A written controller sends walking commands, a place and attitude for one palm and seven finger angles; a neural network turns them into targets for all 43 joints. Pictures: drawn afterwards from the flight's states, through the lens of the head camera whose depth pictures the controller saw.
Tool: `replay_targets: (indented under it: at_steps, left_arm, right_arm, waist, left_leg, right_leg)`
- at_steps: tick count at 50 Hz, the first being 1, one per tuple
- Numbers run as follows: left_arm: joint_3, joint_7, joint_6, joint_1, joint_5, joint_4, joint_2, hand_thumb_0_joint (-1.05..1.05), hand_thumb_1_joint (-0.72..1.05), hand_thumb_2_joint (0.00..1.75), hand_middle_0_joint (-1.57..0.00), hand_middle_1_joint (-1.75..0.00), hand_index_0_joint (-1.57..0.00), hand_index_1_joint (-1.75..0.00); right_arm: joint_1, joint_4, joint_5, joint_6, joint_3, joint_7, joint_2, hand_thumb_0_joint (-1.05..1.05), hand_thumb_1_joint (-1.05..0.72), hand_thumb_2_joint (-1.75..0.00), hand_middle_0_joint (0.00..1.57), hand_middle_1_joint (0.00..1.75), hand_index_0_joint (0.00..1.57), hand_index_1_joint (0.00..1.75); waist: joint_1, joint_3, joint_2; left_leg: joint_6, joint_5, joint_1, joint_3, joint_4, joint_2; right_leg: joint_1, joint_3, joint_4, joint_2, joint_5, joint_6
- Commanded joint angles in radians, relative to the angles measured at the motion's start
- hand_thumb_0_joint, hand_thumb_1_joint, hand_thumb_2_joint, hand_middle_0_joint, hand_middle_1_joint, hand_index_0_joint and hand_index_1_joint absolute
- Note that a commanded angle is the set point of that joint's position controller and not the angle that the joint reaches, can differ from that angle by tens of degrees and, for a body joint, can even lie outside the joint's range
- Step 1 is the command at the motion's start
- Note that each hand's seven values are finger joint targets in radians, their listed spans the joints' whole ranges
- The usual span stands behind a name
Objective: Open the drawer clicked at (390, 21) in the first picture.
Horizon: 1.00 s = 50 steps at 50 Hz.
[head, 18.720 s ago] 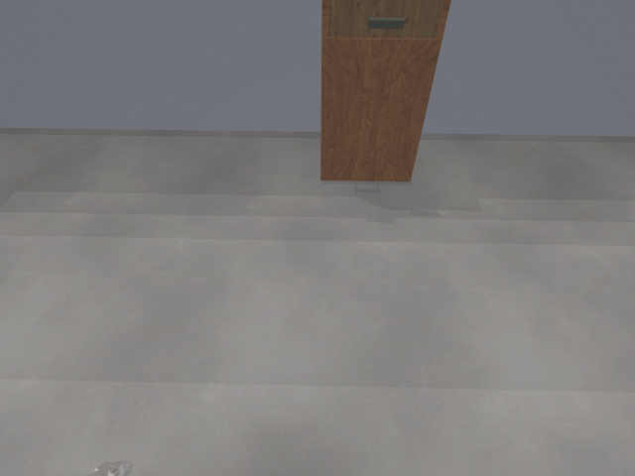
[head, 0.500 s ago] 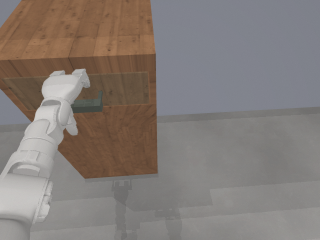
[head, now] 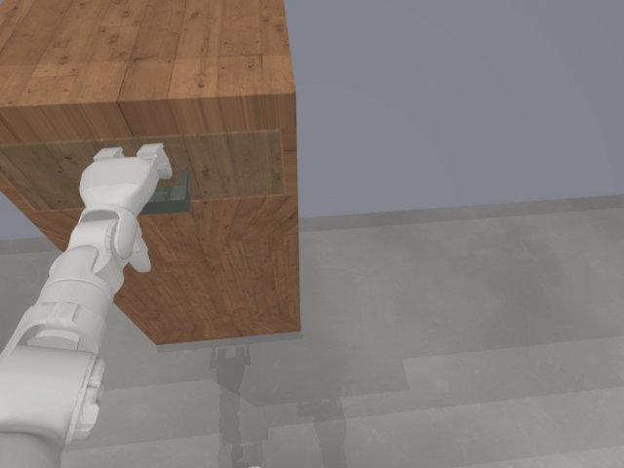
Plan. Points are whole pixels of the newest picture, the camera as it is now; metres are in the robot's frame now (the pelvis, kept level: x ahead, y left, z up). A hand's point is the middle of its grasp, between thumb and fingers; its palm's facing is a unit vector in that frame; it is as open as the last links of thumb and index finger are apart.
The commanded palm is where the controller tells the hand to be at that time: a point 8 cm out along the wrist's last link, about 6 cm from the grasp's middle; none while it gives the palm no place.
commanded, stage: lower the fingers behind the handle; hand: left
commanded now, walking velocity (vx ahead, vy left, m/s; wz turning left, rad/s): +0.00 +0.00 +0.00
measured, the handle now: (146, 189) +0.51 +0.24 +0.02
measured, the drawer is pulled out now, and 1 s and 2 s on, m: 0.00 0.00 0.00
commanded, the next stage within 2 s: close the thumb around the handle in 0.92 s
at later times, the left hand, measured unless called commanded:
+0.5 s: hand (150, 221) +0.47 +0.23 +0.00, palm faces -0.07 -0.05 -1.00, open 13.8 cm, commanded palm +0.45 +0.23 +0.06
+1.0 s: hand (148, 222) +0.47 +0.23 +0.00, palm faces -0.06 -0.04 -1.00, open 13.8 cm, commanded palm +0.45 +0.23 +0.06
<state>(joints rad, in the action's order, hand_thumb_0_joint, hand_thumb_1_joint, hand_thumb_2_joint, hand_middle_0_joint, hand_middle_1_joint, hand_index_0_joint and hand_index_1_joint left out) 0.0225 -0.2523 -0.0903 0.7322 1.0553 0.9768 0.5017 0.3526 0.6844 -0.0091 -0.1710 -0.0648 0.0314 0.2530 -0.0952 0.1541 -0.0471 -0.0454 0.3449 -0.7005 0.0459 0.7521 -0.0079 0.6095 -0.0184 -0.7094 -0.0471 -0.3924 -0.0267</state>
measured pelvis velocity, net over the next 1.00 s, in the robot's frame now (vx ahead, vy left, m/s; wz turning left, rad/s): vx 0.00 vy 0.00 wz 0.00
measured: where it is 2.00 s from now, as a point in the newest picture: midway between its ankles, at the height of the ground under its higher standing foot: outside the picture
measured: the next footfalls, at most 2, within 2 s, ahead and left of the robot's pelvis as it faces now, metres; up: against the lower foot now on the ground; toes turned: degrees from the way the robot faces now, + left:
none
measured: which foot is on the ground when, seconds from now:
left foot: down 0.00-1.00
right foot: down 0.00-1.00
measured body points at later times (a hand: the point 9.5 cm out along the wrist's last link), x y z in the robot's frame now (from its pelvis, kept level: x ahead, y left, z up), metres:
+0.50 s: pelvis +0.00 +0.00 -0.01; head +0.09 +0.01 +0.43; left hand +0.47 +0.23 +0.06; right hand +0.00 -0.27 -0.14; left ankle +0.00 +0.09 -0.71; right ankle -0.04 -0.11 -0.71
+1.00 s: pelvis +0.00 +0.00 -0.01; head +0.09 +0.01 +0.43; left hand +0.46 +0.23 +0.06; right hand +0.01 -0.27 -0.14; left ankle +0.00 +0.09 -0.71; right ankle -0.04 -0.11 -0.71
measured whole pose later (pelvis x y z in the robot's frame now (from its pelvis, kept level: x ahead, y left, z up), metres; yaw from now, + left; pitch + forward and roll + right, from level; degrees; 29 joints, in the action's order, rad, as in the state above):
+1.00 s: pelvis +0.00 +0.00 -0.01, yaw +0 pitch +20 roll -2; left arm 0.04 -0.34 -0.06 0.77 1.08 1.06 0.49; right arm 0.36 0.70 0.00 -0.15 -0.06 0.03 0.25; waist -0.12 0.17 -0.05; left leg -0.05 0.38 -0.82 0.03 0.85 -0.01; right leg 0.72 -0.03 -0.79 -0.05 -0.43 -0.03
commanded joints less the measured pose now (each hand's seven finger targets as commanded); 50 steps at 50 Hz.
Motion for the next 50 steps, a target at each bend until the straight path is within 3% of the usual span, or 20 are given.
replay_targets:
  at_steps: [1,8,9,11,15,18,20,21,24,28,31,32,35,37,40,43,45,47,48,50]
  left_arm:
    - [-0.081,-0.067,0.015,0.410,0.010,-0.148,0.271,0.00,-0.50,0.30,-0.30,-1.20,-0.30,-1.20]
    - [-0.052,-0.090,0.020,0.506,0.019,-0.139,0.256,0.00,-0.50,0.30,-0.30,-1.20,-0.30,-1.20]
    - [-0.073,-0.090,0.012,0.502,0.017,-0.141,0.274,0.00,-0.50,0.30,-0.30,-1.20,-0.30,-1.20]
    - [-0.053,-0.093,0.004,0.488,0.020,-0.149,0.240,0.00,-0.50,0.30,-0.30,-1.20,-0.30,-1.20]
    - [-0.047,-0.100,0.021,0.466,0.021,-0.073,0.230,0.00,-0.50,0.30,-0.30,-1.20,-0.30,-1.20]
    - [-0.062,-0.110,0.022,0.488,0.028,-0.107,0.251,0.00,-0.50,0.30,-0.30,-1.20,-0.30,-1.20]
    - [-0.076,-0.115,0.022,0.474,0.032,-0.087,0.264,0.00,-0.50,0.30,-0.30,-1.20,-0.30,-1.20]
    - [-0.054,-0.116,0.023,0.471,0.030,-0.088,0.233,0.00,-0.50,0.30,-0.30,-1.20,-0.30,-1.20]
    - [-0.081,-0.126,0.024,0.480,0.030,-0.090,0.264,0.00,-0.50,0.30,-0.30,-1.20,-0.30,-1.20]
    - [-0.058,-0.137,0.038,0.439,0.028,-0.091,0.217,0.00,-0.50,0.30,-0.30,-1.20,-0.30,-1.20]
    - [-0.084,-0.133,0.051,0.415,0.026,-0.057,0.258,0.00,-0.50,0.30,-0.30,-1.20,-0.30,-1.20]
    - [-0.058,-0.129,0.054,0.439,0.024,-0.066,0.235,0.00,-0.50,0.30,-0.30,-1.20,-0.30,-1.20]
    - [-0.092,-0.122,0.047,0.438,0.029,-0.082,0.285,0.00,-0.50,0.30,-0.30,-1.20,-0.30,-1.20]
    - [-0.060,-0.115,0.046,0.416,0.027,-0.075,0.239,0.00,-0.50,0.30,-0.30,-1.20,-0.30,-1.20]
    - [-0.052,-0.112,0.026,0.441,0.024,-0.118,0.231,0.00,-0.50,0.30,-0.30,-1.20,-0.30,-1.20]
    - [-0.044,-0.115,0.029,0.426,0.022,-0.096,0.213,0.00,-0.50,0.30,-0.30,-1.20,-0.30,-1.20]
    - [-0.055,-0.121,0.027,0.459,0.027,-0.098,0.236,0.00,-0.50,0.30,-0.30,-1.20,-0.30,-1.20]
    - [-0.021,-0.123,0.032,0.480,0.028,-0.106,0.194,0.00,-0.50,0.30,-0.30,-1.20,-0.30,-1.20]
    - [-0.033,-0.126,0.035,0.457,0.026,-0.100,0.194,0.00,-0.50,0.30,-0.30,-1.20,-0.30,-1.20]
    - [-0.030,-0.127,0.037,0.480,0.024,-0.104,0.192,0.00,-0.50,0.30,-0.30,-1.20,-0.30,-1.20]
  right_arm:
    - [0.093,-0.073,0.003,0.011,-0.048,0.007,0.163,0.00,-0.90,-0.90,0.20,0.30,0.20,0.30]
    - [0.111,-0.060,0.006,0.029,-0.049,0.014,0.165,0.00,-0.90,-0.90,0.20,0.30,0.20,0.30]
    - [0.116,-0.057,0.009,0.030,-0.049,0.014,0.167,0.00,-0.90,-0.90,0.20,0.30,0.20,0.30]
    - [0.121,-0.055,0.012,0.033,-0.053,0.012,0.162,0.00,-0.90,-0.90,0.20,0.30,0.20,0.30]
    - [0.129,-0.047,0.011,0.030,-0.047,0.008,0.166,0.00,-0.90,-0.90,0.20,0.30,0.20,0.30]
    - [0.133,-0.049,0.016,0.031,-0.048,0.007,0.167,0.00,-0.90,-0.90,0.20,0.30,0.20,0.30]
    - [0.137,-0.046,0.016,0.029,-0.047,0.006,0.168,0.00,-0.90,-0.90,0.20,0.30,0.20,0.30]
    - [0.136,-0.048,0.018,0.030,-0.048,0.006,0.165,0.00,-0.90,-0.90,0.20,0.30,0.20,0.30]
    - [0.141,-0.043,0.021,0.031,-0.047,0.006,0.169,0.00,-0.90,-0.90,0.20,0.30,0.20,0.30]
    - [0.141,-0.043,0.021,0.028,-0.053,0.002,0.165,0.00,-0.90,-0.90,0.20,0.30,0.20,0.30]
    - [0.139,-0.039,0.016,0.024,-0.048,0.003,0.168,0.00,-0.90,-0.90,0.20,0.30,0.20,0.30]
    - [0.137,-0.042,0.014,0.025,-0.045,0.004,0.167,0.00,-0.90,-0.90,0.20,0.30,0.20,0.30]
    - [0.140,-0.040,0.014,0.024,-0.045,0.008,0.169,0.00,-0.90,-0.90,0.20,0.30,0.20,0.30]
    - [0.136,-0.046,0.012,0.024,-0.045,0.008,0.163,0.00,-0.90,-0.90,0.20,0.30,0.20,0.30]
    - [0.133,-0.050,0.013,0.026,-0.046,0.008,0.161,0.00,-0.90,-0.90,0.20,0.30,0.20,0.30]
    - [0.132,-0.048,0.011,0.027,-0.047,0.007,0.161,0.00,-0.90,-0.90,0.20,0.30,0.20,0.30]
    - [0.136,-0.043,0.012,0.029,-0.049,0.009,0.165,0.00,-0.90,-0.90,0.20,0.30,0.20,0.30]
    - [0.135,-0.042,0.013,0.031,-0.048,0.006,0.162,0.00,-0.90,-0.90,0.20,0.30,0.20,0.30]
    - [0.137,-0.043,0.016,0.031,-0.052,0.005,0.162,0.00,-0.90,-0.90,0.20,0.30,0.20,0.30]
    - [0.141,-0.039,0.016,0.031,-0.053,0.004,0.162,0.00,-0.90,-0.90,0.20,0.30,0.20,0.30]
  waist:
    - [0.000,0.339,-0.011]
    - [-0.036,0.367,-0.033]
    - [-0.030,0.384,-0.025]
    - [-0.025,0.416,-0.084]
    - [-0.035,0.355,-0.037]
    - [-0.027,0.408,-0.059]
    - [-0.025,0.410,-0.054]
    - [-0.030,0.408,-0.061]
    - [-0.029,0.414,-0.044]
    - [-0.027,0.432,-0.051]
    - [-0.020,0.401,-0.026]
    - [-0.032,0.387,-0.023]
    - [-0.022,0.417,-0.037]
    - [-0.023,0.390,-0.041]
    - [-0.025,0.405,-0.071]
    - [-0.029,0.368,-0.050]
    - [-0.039,0.382,-0.040]
    - [-0.045,0.382,-0.059]
    - [-0.036,0.391,-0.061]
    - [-0.044,0.418,-0.057]
  left_leg:
    - [-0.009,-0.407,0.304,-0.041,-0.022,0.019]
    - [-0.011,-0.357,0.311,-0.049,0.003,0.017]
    - [-0.010,-0.377,0.312,-0.053,0.007,0.016]
    - [-0.004,-0.409,0.354,-0.058,0.018,0.013]
    - [-0.005,-0.383,0.294,-0.060,0.026,0.012]
    - [-0.004,-0.393,0.300,-0.059,0.037,0.013]
    - [-0.003,-0.408,0.291,-0.063,0.044,0.011]
    - [-0.004,-0.403,0.289,-0.058,0.048,0.012]
    - [-0.004,-0.414,0.271,-0.061,0.055,0.009]
    - [-0.001,-0.435,0.297,-0.057,0.061,0.006]
    - [-0.006,-0.402,0.258,-0.052,0.051,0.010]
    - [-0.008,-0.378,0.247,-0.049,0.046,0.012]
    - [-0.008,-0.408,0.264,-0.049,0.048,0.011]
    - [-0.007,-0.404,0.260,-0.048,0.043,0.012]
    - [-0.005,-0.410,0.290,-0.052,0.043,0.009]
    - [-0.005,-0.387,0.276,-0.056,0.042,0.009]
    - [-0.007,-0.389,0.279,-0.058,0.049,0.008]
    - [-0.003,-0.393,0.297,-0.064,0.048,0.006]
    - [-0.002,-0.411,0.313,-0.065,0.051,0.005]
    - [-0.003,-0.426,0.323,-0.067,0.059,0.004]
  right_leg:
    - [-0.042,0.009,0.054,-0.024,0.362,-0.011]
    - [0.016,0.012,0.046,-0.025,0.309,-0.008]
    - [0.006,0.010,0.041,-0.025,0.321,-0.010]
    - [0.043,0.004,0.028,-0.029,0.321,-0.013]
    - [0.065,0.000,0.022,-0.032,0.307,-0.011]
    - [0.053,0.002,0.010,-0.033,0.318,-0.013]
    - [0.059,-0.002,-0.001,-0.034,0.325,-0.013]
    - [0.066,-0.001,-0.001,-0.034,0.323,-0.013]
    - [0.055,-0.001,-0.011,-0.033,0.340,-0.013]
    - [0.063,-0.005,-0.012,-0.037,0.347,-0.011]
    - [0.039,0.000,-0.003,-0.035,0.344,-0.010]
    - [0.037,0.002,0.005,-0.034,0.337,-0.008]
    - [0.022,0.006,-0.001,-0.032,0.363,-0.009]
    - [0.026,0.003,0.005,-0.033,0.358,-0.010]
    - [0.042,0.002,0.004,-0.033,0.344,-0.012]
    - [0.064,-0.002,0.007,-0.034,0.317,-0.012]
    - [0.069,0.000,0.004,-0.032,0.321,-0.010]
    - [0.094,-0.006,0.001,-0.033,0.306,-0.012]
    - [0.091,-0.007,0.001,-0.035,0.312,-0.014]
    - [0.090,-0.006,-0.005,-0.035,0.327,-0.011]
